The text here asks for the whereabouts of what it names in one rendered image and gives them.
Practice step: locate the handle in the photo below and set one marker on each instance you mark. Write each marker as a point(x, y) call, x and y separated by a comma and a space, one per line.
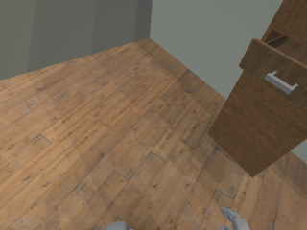
point(270, 77)

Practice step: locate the right robot hand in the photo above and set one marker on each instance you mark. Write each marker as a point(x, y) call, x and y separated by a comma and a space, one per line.
point(237, 222)

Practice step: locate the drawer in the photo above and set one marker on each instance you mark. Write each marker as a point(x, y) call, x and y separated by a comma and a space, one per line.
point(284, 55)

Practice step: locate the cabinet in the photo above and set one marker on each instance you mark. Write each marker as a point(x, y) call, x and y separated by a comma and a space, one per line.
point(257, 126)

